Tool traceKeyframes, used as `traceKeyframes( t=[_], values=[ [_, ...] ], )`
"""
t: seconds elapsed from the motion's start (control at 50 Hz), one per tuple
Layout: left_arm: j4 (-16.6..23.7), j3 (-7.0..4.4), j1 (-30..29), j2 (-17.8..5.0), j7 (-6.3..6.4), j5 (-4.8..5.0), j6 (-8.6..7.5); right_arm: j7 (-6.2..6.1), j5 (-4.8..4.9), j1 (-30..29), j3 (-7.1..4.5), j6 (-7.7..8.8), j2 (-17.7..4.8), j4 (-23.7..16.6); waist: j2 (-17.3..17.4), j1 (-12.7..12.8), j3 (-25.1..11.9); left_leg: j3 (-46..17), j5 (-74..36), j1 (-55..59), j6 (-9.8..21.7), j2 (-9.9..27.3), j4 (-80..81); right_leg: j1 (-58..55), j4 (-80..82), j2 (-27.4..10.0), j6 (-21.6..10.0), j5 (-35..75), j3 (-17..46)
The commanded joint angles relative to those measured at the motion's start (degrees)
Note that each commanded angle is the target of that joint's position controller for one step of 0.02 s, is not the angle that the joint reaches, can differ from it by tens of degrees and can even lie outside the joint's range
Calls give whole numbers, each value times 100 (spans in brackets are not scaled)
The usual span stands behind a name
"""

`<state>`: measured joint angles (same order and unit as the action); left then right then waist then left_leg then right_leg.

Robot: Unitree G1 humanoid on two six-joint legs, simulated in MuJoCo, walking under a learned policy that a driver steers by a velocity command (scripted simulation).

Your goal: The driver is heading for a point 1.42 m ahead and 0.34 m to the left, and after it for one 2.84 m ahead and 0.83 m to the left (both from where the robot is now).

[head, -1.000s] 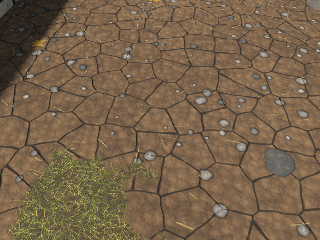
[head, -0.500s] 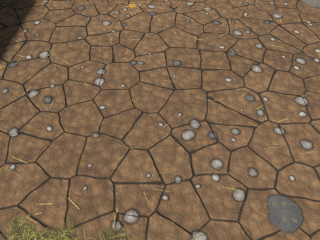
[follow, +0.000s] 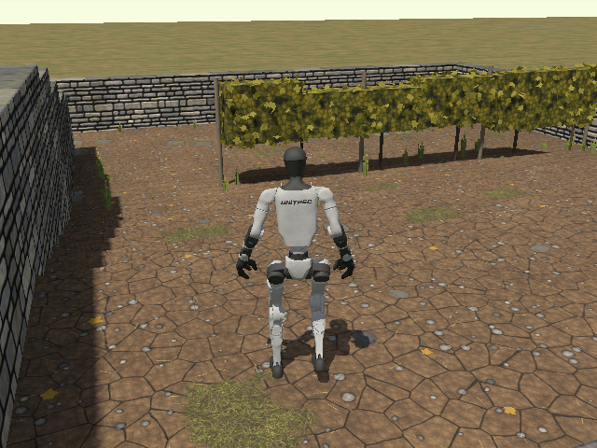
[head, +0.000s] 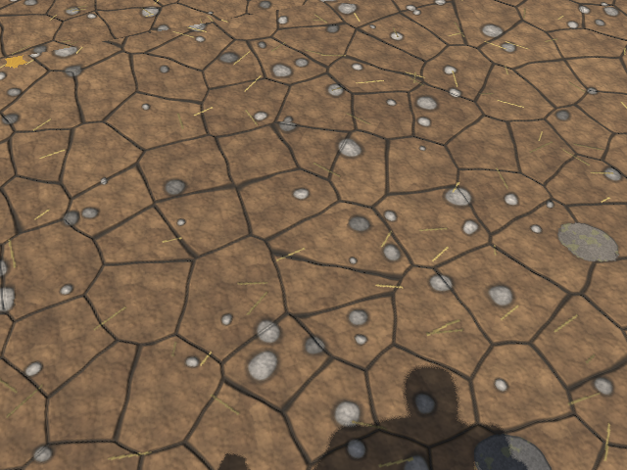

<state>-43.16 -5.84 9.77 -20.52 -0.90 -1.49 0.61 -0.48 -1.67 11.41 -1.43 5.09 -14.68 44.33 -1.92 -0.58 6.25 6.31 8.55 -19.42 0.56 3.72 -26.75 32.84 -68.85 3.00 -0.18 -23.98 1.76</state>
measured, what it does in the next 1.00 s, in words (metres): walks ahead: right foot, then left foot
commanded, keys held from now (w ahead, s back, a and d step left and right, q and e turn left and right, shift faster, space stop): shift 1.00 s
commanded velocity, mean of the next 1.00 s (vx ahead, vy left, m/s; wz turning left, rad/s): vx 0.05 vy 0.00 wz -0.10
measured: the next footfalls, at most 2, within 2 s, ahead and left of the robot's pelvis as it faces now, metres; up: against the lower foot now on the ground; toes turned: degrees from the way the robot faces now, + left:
right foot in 0.22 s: +0.20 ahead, -0.11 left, +0.00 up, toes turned -1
left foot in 0.50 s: +0.14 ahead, +0.10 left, +0.00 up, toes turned -3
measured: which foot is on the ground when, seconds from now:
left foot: down 0.00-0.22, up 0.24-0.48, down 0.50-1.00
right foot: up 0.00-0.20, down 0.22-1.00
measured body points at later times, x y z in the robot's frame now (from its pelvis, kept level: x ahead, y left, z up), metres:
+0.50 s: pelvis +0.10 -0.02 +0.00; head +0.11 -0.02 +0.45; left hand +0.26 +0.21 -0.12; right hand +0.16 -0.27 -0.14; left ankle +0.10 +0.10 -0.74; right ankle +0.16 -0.11 -0.74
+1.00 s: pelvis +0.13 +0.00 +0.01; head +0.13 +0.00 +0.46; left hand +0.18 +0.25 -0.14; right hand +0.15 -0.24 -0.14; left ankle +0.10 +0.11 -0.74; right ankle +0.16 -0.11 -0.74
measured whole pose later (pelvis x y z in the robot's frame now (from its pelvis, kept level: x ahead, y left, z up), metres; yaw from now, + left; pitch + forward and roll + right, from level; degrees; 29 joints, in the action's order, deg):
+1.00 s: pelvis +0.13 +0.00 +0.01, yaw -4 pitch -2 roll +0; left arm -59.6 -1.1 14.3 -12.1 1.6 -0.4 -0.1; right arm -1.5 -0.6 15.2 -0.7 0.1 -11.5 57.9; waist 0.1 0.3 1.3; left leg 1.0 14.8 -5.8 1.5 -1.2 -22.1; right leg 12.0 -21.7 1.7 -0.9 -8.2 1.7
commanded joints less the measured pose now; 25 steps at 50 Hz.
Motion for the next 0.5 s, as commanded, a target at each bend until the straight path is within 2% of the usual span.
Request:
traceKeyframes(
  t=[0.02,0.08,0.12,0.16,0.18,0.2,0.22,0.24,0.26,0.28,0.3,0.32,0.34,0.36,0.4,0.46,0.48,0.5],
  values=[
    [285,149,815,306,-108,-70,93,50,39,142,-161,97,-685,-199,931,360,-1263,-962,-4322,889,1067,1434,779,-146,789,-197,-12,582,160],
    [418,260,453,287,-183,-29,79,116,89,-89,-188,44,-739,-201,1130,385,-1190,-264,-3451,237,777,1034,916,-1192,2292,-214,-96,1679,-116],
    [493,277,186,176,-190,-33,73,140,117,72,-234,-7,-876,-145,1106,280,-1103,-297,-2893,268,700,1091,872,-1497,2802,-214,-104,1801,-135],
    [536,281,76,110,-164,-48,11,148,142,243,-281,-94,-999,-81,979,227,-1008,-366,-2277,400,614,1146,600,-1742,3401,-216,-173,1780,-141],
    [506,286,122,114,-145,-77,-57,128,151,322,-285,-155,-989,-47,849,236,-988,-312,-1806,400,499,1030,292,-2024,3877,-176,-227,1946,-157],
    [444,276,203,27,-116,-128,-147,112,83,630,-265,-226,-884,29,505,160,-1024,-210,-1203,401,332,786,-201,-2336,4287,-224,-276,2184,-33],
    [530,246,286,-286,-67,-178,-242,110,-14,1154,-199,-298,-619,6,-480,12,-1300,110,448,95,56,429,-1076,-2861,4499,-1318,-400,4036,1042],
    [701,277,250,-457,-4,-107,-229,86,7,1719,-89,-432,-228,1,-1257,-204,-1587,-34,3032,-344,-122,-113,-2072,-3172,4448,-2503,-1100,5890,2232],
    [585,260,407,-329,98,102,-157,24,116,1454,-107,-608,-477,60,-1090,186,-1868,-447,3013,-338,-111,-197,-2302,-2951,4726,-2381,-1589,4688,2209],
    [522,315,228,-195,139,84,-103,21,140,1092,-136,-695,-611,-22,-871,91,-1377,-618,2700,-462,-107,-155,-2374,-2600,5038,-2051,-1484,3594,2046],
    [509,382,-85,-30,164,46,-63,17,130,881,-152,-714,-608,-37,-779,-30,-1079,-672,2423,-425,-85,-126,-2165,-2299,5205,-1772,-1266,3039,1764],
    [498,416,-248,49,181,15,-56,18,112,884,-150,-726,-593,23,-765,-122,-988,-686,2206,-211,-99,-115,-1989,-2127,5265,-1598,-1136,3059,1506],
    [495,416,-309,74,200,11,-66,22,94,1019,-147,-749,-564,120,-760,-173,-998,-616,2010,77,-104,-176,-1898,-1968,5271,-1474,-1090,3150,1270],
    [457,432,-304,138,197,6,-83,19,95,1069,-137,-756,-503,192,-613,-184,-1054,-594,1895,266,-96,-231,-1777,-1933,5238,-1403,-1064,3220,1138],
    [358,430,-249,169,190,26,-120,7,116,967,-96,-751,-340,220,-470,-142,-1121,-594,1682,482,-95,-282,-1336,-1975,5166,-1350,-1049,3035,1055],
    [239,412,-306,169,198,68,-89,-32,103,959,-46,-732,-185,304,-439,-210,-1081,-486,781,1037,-45,-384,-154,-1739,5039,-1200,-889,1962,1038],
    [208,418,-284,209,200,94,-75,-42,59,935,-35,-699,-208,325,-314,-213,-1014,-613,258,1361,7,-285,286,-1453,5056,-1115,-683,1315,1066],
    [172,446,-181,323,193,94,-72,-52,-15,846,-44,-641,-372,284,-85,-129,-890,-1078,226,1486,84,124,596,-1185,5010,-985,-442,769,1056]
  ],
)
